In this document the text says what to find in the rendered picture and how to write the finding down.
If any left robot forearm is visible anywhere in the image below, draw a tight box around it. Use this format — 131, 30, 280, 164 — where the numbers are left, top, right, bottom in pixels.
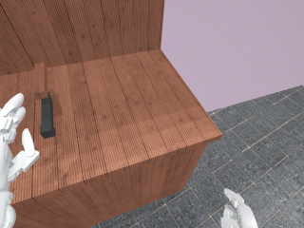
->
0, 190, 16, 228

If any counter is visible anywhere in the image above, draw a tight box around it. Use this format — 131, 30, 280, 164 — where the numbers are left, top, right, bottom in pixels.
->
0, 0, 223, 228

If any robot left hand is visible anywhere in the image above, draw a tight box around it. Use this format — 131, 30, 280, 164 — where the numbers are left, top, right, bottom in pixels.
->
0, 93, 39, 191

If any robot right hand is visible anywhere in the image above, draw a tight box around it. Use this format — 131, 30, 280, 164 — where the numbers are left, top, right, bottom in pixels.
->
220, 188, 258, 228

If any tap lever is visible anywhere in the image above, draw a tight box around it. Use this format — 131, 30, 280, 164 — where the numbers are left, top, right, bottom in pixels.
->
40, 92, 56, 139

